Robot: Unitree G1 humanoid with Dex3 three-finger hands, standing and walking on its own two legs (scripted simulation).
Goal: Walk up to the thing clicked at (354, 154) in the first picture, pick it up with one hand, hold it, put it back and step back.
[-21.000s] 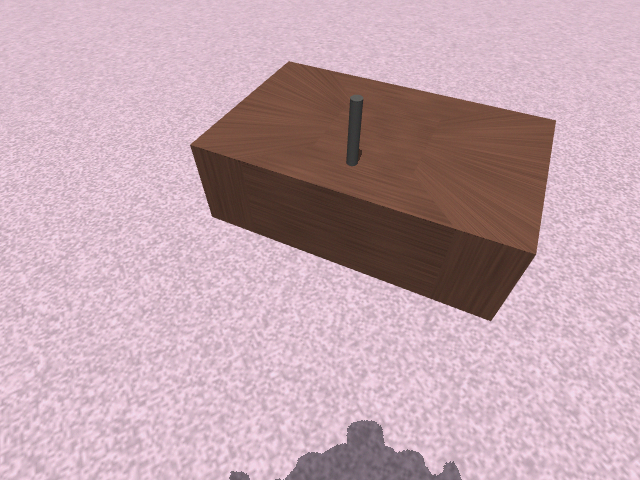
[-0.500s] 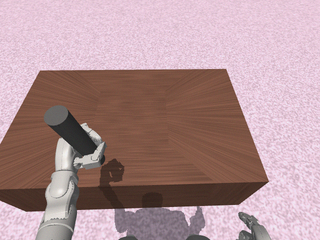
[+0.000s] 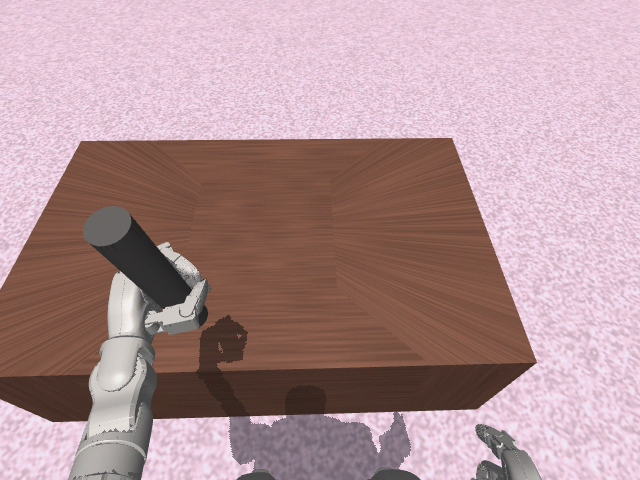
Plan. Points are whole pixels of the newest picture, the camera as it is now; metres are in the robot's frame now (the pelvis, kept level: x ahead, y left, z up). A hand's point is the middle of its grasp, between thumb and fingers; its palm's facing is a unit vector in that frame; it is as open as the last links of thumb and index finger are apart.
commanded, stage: hold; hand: left
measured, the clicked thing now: (161, 281) +0.33 +0.19 +0.09
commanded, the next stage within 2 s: crouch in 1.02 s
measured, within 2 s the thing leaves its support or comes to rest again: neither
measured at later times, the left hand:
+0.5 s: hand (187, 290) +0.34 +0.17 +0.05, palm faces +0.07 -1.00 -0.01, open 5.0 cm
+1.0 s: hand (186, 292) +0.34 +0.17 +0.05, palm faces +0.05 -1.00 -0.02, open 5.0 cm
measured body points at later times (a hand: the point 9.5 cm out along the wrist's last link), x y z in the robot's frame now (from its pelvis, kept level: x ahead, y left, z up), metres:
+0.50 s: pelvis +0.00 +0.00 +0.00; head +0.03 +0.00 +0.45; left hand +0.33 +0.22 +0.06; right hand +0.12 -0.25 -0.11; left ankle +0.02 +0.12 -0.70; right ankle +0.01 -0.12 -0.70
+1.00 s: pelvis +0.00 +0.00 +0.00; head +0.03 +0.00 +0.45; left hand +0.33 +0.22 +0.05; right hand +0.12 -0.25 -0.11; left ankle +0.02 +0.12 -0.70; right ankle +0.01 -0.12 -0.70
